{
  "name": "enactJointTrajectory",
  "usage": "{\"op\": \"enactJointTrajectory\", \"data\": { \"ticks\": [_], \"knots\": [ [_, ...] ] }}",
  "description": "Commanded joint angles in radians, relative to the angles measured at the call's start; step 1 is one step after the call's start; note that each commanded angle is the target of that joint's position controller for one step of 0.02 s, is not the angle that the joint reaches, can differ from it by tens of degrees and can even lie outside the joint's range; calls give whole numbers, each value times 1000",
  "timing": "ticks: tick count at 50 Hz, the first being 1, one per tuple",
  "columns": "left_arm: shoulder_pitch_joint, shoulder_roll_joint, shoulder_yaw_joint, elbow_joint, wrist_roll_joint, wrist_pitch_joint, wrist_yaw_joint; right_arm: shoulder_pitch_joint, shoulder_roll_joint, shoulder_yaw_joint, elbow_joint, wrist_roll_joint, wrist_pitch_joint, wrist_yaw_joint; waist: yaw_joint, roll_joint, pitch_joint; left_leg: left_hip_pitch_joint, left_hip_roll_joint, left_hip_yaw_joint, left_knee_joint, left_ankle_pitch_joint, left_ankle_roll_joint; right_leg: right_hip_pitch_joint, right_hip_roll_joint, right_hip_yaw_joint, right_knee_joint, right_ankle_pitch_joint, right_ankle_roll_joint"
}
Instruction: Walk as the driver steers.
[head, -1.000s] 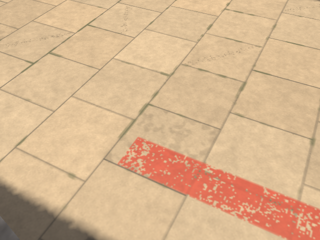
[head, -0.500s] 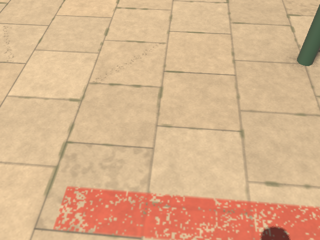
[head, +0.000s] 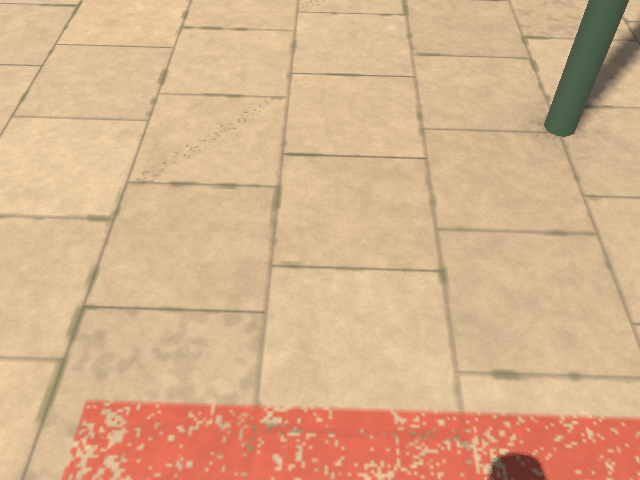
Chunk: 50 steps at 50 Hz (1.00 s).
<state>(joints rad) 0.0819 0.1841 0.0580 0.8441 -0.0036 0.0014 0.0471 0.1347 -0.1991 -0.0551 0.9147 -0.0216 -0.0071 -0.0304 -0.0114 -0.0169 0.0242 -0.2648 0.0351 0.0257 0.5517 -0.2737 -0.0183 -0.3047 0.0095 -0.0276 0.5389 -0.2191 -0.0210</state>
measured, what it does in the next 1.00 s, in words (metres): walks ahead, turning left: left foot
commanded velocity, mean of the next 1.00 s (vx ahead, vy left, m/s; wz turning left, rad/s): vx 0.37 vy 0.00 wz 0.22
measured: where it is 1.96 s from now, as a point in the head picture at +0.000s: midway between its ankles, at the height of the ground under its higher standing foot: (281, 468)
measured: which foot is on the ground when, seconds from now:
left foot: down 0.00-0.46, up 0.48-0.84, down 0.86-1.00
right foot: down 0.00-0.86, up 0.88-1.00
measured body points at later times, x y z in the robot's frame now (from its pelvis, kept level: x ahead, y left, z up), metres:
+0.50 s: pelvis +0.11 -0.01 +0.01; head +0.11 -0.01 +0.46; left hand +0.24 +0.24 -0.11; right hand +0.13 -0.25 -0.14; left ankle +0.01 +0.12 -0.71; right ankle +0.08 -0.11 -0.73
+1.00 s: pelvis +0.34 +0.07 -0.01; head +0.37 +0.09 +0.44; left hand +0.39 +0.37 -0.12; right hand +0.53 -0.16 -0.12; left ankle +0.41 +0.14 -0.73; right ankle +0.29 -0.10 -0.63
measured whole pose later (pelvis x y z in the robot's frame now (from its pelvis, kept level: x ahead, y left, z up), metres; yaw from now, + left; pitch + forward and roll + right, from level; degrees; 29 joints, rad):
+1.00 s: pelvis +0.34 +0.07 -0.01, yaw +17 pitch +0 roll +0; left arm 0.16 0.27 0.07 0.84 -0.03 -0.13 0.02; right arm 0.19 -0.27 -0.09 0.82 0.00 -0.05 0.03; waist -0.02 -0.01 0.08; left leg -0.39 -0.11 0.04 0.53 -0.14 0.13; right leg -0.42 -0.06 0.03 1.29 -0.37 -0.01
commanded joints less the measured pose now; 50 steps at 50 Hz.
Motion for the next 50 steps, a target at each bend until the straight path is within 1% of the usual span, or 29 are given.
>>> {"op": "enactJointTrajectory", "data": {
  "ticks": [1, 2, 4, 6, 8, 11, 14, 16, 19, 21, 23, 24, 25, 26, 27, 28, 30, 32, 34, 37, 40, 42, 43, 44, 45, 46, 47, 48, 50],
  "knots": [
    [-21, 112, 32, -30, -4, -7, 7, -67, -105, -13, -42, 0, -33, -5, 17, 82, -39, -72, 54, -72, -175, -21, 44, 103, -53, 53, -60, 69, -23],
    [5, 185, 63, -43, -7, -48, -75, -61, -126, -24, -72, 40, -78, 49, 47, 3, 31, -105, 58, -93, -201, -205, 85, 8, -54, 67, -192, -223, -85],
    [36, 185, 82, -2, 8, -66, -122, 50, -154, -48, -18, 19, -91, 81, 12, 13, 54, -42, 34, -62, -200, -360, 82, -8, -88, 129, -277, -444, -104],
    [39, 177, 93, 3, 18, -71, -90, 105, -134, -53, 7, -3, -96, 60, 1, -3, 8, 20, 30, -51, -185, -292, 99, 68, -119, 155, -303, -399, -119],
    [-11, 136, 77, -19, 16, -75, -58, 71, -77, -38, -19, 9, -98, 41, -3, -15, -28, 84, 35, -48, -192, -183, 107, 97, -150, 179, -324, -330, -121],
    [-9, 128, 78, -25, 21, -73, -53, 123, -83, -40, -19, 4, -102, 35, -16, 5, 5, 146, 62, -101, -236, -215, 148, 56, -120, 139, -302, -289, -116],
    [-57, 101, 75, -37, 54, -78, -59, 231, -134, -53, -2, -13, -122, 24, -61, 120, 57, 264, 213, -338, -381, -325, 279, -111, -26, 8, -76, -164, -90],
    [-58, 68, 61, -44, 76, -84, -55, 261, -122, -42, -2, -8, -126, 10, -66, 154, 99, 274, 335, -454, -472, -343, 323, -193, -44, 26, 97, -202, -97],
    [72, 98, 72, -9, 70, -96, -56, 98, -119, -30, -46, 5, -116, 3, 36, 119, 102, 124, 215, -256, -444, -262, 240, 62, -33, -30, -6, -192, -117],
    [64, 78, 65, 4, 59, -121, -73, 92, -153, -38, -33, -8, -79, 25, 44, 102, 92, 36, 150, -197, -358, -140, 265, 259, 3, -67, -170, 39, -93],
    [183, 110, 68, 19, 64, -141, -69, 153, -103, -30, -7, -48, -74, 50, 92, 33, 6, -58, 79, -163, -133, -36, 248, 434, -83, 34, -151, 53, -129],
    [352, 195, 82, 48, 69, -146, -53, 106, -21, -13, -68, -53, -96, 63, 146, -210, -92, -272, -93, -44, 194, -109, 149, 636, -291, 371, -223, 81, -309],
    [494, 167, 63, 86, 110, -152, -50, 44, -44, -22, -60, -50, -120, 73, 205, -147, 6, -530, -101, -131, 445, -273, 143, 691, -443, 579, -357, 66, -378],
    [457, 143, 48, 99, 113, -155, -51, 12, -49, -27, -55, -27, -131, 70, 155, -59, 86, -617, -48, -182, 609, -222, 168, 637, -437, 463, -354, -25, -309],
    [332, 239, 83, 60, -41, -134, -36, -1, -134, -49, -70, 170, -105, 37, 112, -51, 80, -682, -8, -152, 654, -194, 124, 663, -380, 347, -287, 260, -207],
    [281, 199, 66, 49, -50, -123, -32, 13, -132, -45, -61, 161, -92, 26, 90, -18, 58, -684, 14, -154, 653, -142, 110, 627, -362, 236, -277, 418, -173],
    [211, 92, 30, 53, -5, -107, -33, 30, -76, -41, -67, 111, -63, 27, 33, -54, 46, -588, 74, -110, 601, -57, 81, 465, -330, 97, -322, 427, -125],
    [160, 97, 29, 46, 8, -104, -29, -28, -24, -23, -106, 81, -53, 46, 26, -52, 90, -525, 89, -52, 492, 22, 57, 307, -289, 2, -387, 352, -122],
    [132, 159, 44, 43, 5, -113, -20, -85, -17, -11, -139, 59, -57, 65, 25, -35, 102, -366, 76, -7, 287, 198, 56, 163, -228, -105, -425, 309, -114],
    [178, 213, 59, 63, -12, -124, -14, -136, -71, -18, -174, 52, -48, 79, 28, -37, 85, -276, 41, 30, 150, 284, 91, 211, -257, -152, -421, 447, -113],
    [198, 236, 67, 70, -24, -102, -11, -97, -129, -42, -188, 52, -32, 84, -20, -64, 26, -234, -32, 84, 117, 196, 158, 373, -282, -192, -240, 864, -84],
    [169, 265, 70, 53, -27, -80, -13, 104, -199, -80, -145, 56, -22, 80, -140, -73, -84, 35, -101, 115, 84, 160, 204, 330, -258, -208, 66, 978, -53],
    [168, 259, 64, 40, -19, -79, -12, 250, -258, -112, -106, 53, -12, 64, -210, -26, -152, 297, -100, 42, 55, 140, 232, 151, -211, -207, 340, 796, -14],
    [237, 107, 25, 1, 19, -91, -23, 259, -341, -120, -96, 55, -11, 49, -99, 279, -192, 539, 139, -421, -15, 39, 364, -235, -31, -182, 771, -192, 47],
    [228, 108, 7, -42, -23, -137, -39, 250, -327, -99, -135, 42, -27, 58, -84, 245, -378, 644, 282, -898, -248, -258, 489, -401, 54, 86, 976, -379, 37],
    [110, 180, 23, -70, -59, -162, -48, 228, -262, -84, -134, 37, -40, 60, -119, 145, -262, 566, 271, -835, -329, -291, 416, -501, -4, 133, 974, -281, 10],
    [83, 194, 23, -84, -60, -172, -45, 165, -231, -73, -140, 39, -52, 61, -80, 63, -153, 418, 240, -711, -334, -246, 374, -504, -55, 123, 887, -181, -11],
    [88, 199, 26, -67, -33, -168, -30, 67, -198, -60, -164, 31, -65, 64, -23, -27, -84, 246, 212, -602, -327, -67, 337, -435, -98, 117, 810, -118, -8],
    [155, 223, 42, -48, -6, -128, -18, -20, -178, -47, -192, 7, -73, 58, 46, -2, -73, 40, 164, -430, -315, 292, 307, -274, -149, 120, 729, -100, 9]
  ]
}}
